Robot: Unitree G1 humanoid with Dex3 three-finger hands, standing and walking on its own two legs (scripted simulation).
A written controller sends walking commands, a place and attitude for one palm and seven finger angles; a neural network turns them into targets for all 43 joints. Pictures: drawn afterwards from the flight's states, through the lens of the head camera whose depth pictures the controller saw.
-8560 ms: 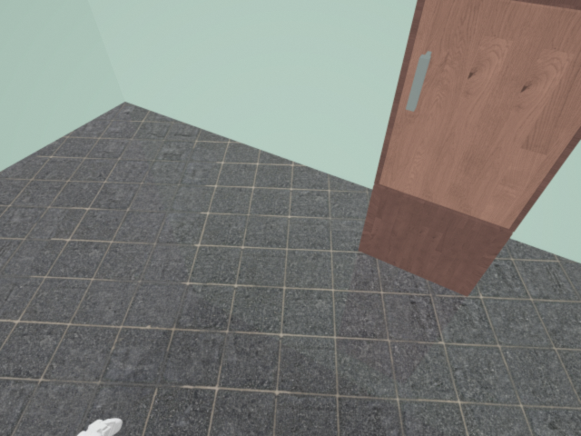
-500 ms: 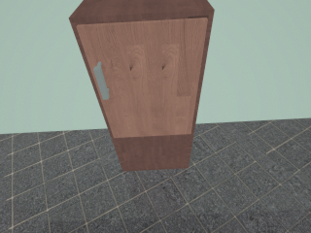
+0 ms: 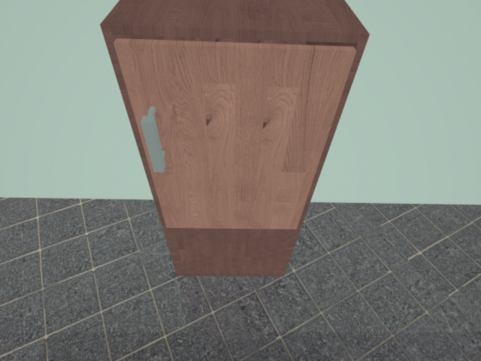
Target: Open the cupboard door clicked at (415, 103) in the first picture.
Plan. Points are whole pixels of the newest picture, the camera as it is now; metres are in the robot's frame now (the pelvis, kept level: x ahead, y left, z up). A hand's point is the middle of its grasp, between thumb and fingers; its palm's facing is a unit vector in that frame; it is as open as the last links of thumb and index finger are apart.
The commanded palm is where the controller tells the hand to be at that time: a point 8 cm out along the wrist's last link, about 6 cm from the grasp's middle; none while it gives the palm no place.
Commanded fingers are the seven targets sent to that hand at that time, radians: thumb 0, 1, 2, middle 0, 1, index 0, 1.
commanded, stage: come to a stop and stand still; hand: left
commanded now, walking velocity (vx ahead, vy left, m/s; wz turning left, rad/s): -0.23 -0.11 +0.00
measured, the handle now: (155, 140) +0.53 +0.22 +0.05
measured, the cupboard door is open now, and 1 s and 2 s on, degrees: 0 0 0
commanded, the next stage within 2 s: look again from close up in 1.26 s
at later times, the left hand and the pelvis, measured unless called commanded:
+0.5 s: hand out of the picture +0.06 +0.16 -0.16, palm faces +0.09 -0.97 -0.22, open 7.3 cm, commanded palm none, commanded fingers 0.00 0.90 0.90 -0.20 -0.30 -0.20 -0.30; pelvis -0.02 -0.03 +0.00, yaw +2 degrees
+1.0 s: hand out of the picture -0.09 +0.15 -0.17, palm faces +0.07 -0.98 -0.17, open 7.4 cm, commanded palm none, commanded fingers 0.00 0.90 0.90 -0.20 -0.30 -0.20 -0.30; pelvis -0.07 -0.01 +0.01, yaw +1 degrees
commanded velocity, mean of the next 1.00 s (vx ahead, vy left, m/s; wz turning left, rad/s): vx -0.04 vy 0.03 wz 0.00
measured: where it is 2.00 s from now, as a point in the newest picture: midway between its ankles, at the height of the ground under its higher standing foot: outside the picture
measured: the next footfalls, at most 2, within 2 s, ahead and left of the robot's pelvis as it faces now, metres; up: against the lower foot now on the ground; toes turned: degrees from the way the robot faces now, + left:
right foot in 0.14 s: +0.10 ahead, -0.13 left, +0.00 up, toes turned -5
left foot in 0.54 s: +0.00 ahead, +0.10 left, +0.00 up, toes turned +5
